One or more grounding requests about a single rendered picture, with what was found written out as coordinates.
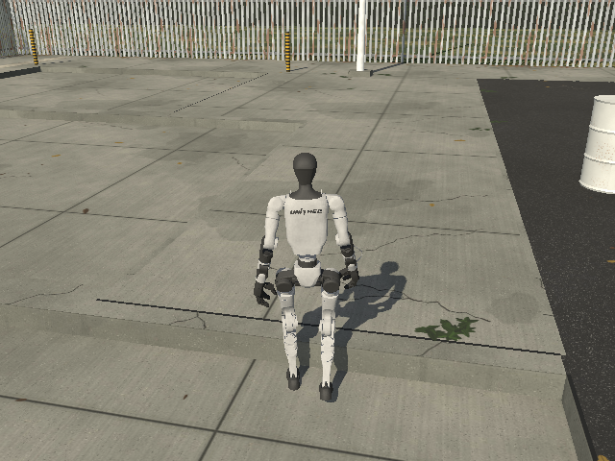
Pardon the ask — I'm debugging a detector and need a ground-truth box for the robot left upper arm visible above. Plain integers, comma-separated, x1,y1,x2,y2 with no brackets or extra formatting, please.
263,195,286,250

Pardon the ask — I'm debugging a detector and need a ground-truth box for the left robot forearm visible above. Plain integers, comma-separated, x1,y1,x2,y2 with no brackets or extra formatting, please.
255,235,273,283

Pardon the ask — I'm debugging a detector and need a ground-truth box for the left robot hand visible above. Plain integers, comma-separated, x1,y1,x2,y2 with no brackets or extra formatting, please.
254,281,277,307

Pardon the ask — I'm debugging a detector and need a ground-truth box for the right robot forearm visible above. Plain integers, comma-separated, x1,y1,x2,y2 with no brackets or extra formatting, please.
340,232,357,272

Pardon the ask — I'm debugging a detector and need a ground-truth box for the robot right shin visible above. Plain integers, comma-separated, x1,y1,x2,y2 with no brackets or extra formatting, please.
321,320,335,388

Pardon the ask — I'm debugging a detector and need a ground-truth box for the robot right upper arm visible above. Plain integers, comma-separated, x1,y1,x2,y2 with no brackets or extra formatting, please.
326,194,351,247

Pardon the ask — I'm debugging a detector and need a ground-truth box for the robot torso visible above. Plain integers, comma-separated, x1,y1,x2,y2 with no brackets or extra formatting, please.
283,189,329,288

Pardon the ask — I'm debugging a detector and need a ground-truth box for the right robot hand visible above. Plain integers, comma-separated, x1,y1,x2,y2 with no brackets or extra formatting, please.
339,268,359,289

